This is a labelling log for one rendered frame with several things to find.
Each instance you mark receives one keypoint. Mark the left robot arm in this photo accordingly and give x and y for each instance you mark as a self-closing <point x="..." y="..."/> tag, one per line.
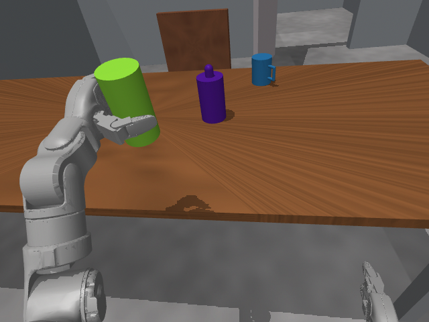
<point x="52" y="185"/>

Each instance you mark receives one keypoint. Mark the table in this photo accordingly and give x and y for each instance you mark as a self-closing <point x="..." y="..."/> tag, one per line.
<point x="325" y="144"/>

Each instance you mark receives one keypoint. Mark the left robot hand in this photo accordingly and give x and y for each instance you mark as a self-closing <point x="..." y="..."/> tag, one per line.
<point x="86" y="101"/>

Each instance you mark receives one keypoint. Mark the right robot hand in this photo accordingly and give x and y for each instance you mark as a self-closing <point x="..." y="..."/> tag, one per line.
<point x="377" y="306"/>

